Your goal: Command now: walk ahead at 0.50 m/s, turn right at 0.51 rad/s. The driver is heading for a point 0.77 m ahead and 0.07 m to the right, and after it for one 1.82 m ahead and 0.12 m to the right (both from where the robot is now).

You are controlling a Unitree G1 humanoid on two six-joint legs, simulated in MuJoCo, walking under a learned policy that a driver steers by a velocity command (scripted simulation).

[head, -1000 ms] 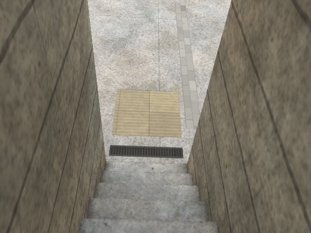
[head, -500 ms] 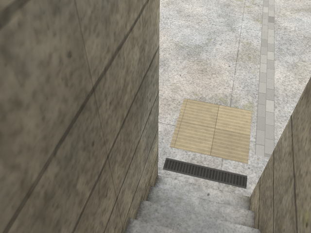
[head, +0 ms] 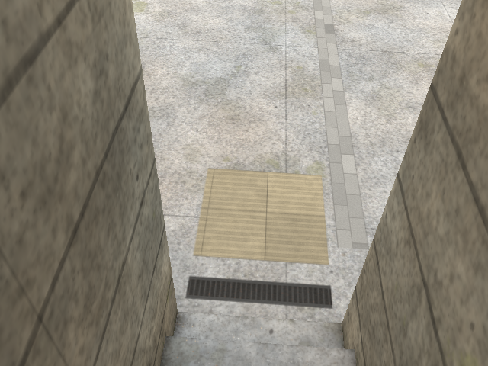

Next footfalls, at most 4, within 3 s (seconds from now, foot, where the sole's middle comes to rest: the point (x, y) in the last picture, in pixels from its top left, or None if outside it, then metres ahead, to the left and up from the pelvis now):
0.12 right None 0.14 -0.12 -0.89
0.64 left None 0.41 -0.03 -1.10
1.00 right None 0.62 -0.19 -1.30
1.50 left None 0.87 0.05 -1.51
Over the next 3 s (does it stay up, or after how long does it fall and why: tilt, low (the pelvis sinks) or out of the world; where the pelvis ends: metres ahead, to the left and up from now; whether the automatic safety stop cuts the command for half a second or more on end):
stays up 0.82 -0.11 -0.73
